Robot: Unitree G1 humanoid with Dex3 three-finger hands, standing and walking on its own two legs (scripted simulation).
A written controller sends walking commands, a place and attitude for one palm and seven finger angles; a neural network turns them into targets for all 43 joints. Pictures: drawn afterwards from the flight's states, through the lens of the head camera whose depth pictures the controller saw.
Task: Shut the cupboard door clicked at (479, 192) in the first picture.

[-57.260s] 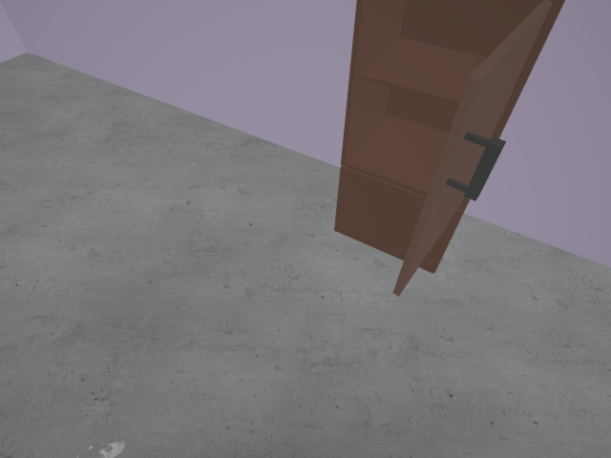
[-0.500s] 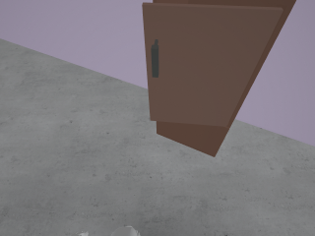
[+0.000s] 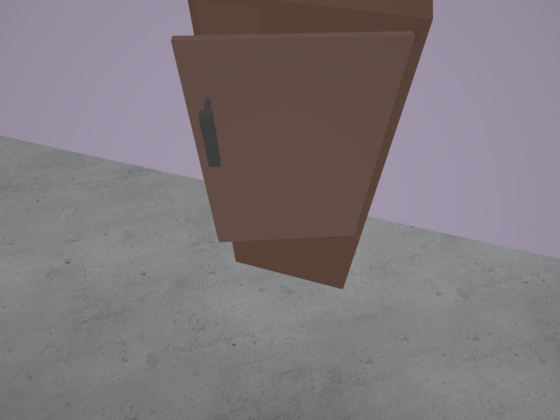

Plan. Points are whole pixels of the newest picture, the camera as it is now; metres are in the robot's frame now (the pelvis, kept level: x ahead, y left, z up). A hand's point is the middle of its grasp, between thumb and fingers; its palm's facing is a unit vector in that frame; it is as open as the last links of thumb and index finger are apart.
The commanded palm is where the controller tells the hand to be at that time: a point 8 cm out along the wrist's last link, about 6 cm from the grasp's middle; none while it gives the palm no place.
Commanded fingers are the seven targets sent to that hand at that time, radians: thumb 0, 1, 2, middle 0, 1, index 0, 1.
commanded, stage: take the last steps up to it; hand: left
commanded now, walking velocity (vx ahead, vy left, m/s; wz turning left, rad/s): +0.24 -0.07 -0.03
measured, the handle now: (211, 133) +0.62 +0.14 +0.05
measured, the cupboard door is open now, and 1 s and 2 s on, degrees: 20 20 20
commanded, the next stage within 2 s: come to a stop and stand still in 0.28 s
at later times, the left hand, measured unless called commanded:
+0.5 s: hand out of the picture +0.14 +0.14 -0.18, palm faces +0.03 -0.99 -0.15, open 7.3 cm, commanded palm none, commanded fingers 0.00 0.90 0.90 -0.20 -0.30 -0.20 -0.30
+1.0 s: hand (181, 388) +0.21 +0.18 -0.19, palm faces +0.06 -0.97 -0.22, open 7.4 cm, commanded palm none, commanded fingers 0.00 0.90 0.90 -0.20 -0.30 -0.20 -0.30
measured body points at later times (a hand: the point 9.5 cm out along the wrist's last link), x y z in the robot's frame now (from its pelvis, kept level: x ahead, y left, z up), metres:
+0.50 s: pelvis +0.14 -0.03 +0.00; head +0.17 -0.02 +0.45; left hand +0.14 +0.19 -0.17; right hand +0.19 -0.26 -0.15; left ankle +0.16 +0.08 -0.74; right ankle +0.10 -0.14 -0.71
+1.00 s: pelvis +0.15 -0.02 -0.01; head +0.20 +0.01 +0.44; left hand +0.21 +0.23 -0.17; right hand +0.24 -0.27 -0.14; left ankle +0.16 +0.08 -0.74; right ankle +0.14 -0.16 -0.71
